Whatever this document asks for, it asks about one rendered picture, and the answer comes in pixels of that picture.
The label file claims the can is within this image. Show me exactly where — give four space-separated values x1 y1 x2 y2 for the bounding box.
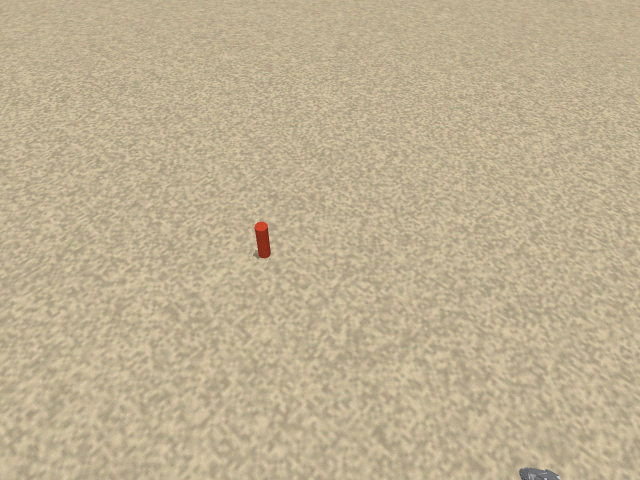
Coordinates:
255 222 271 258

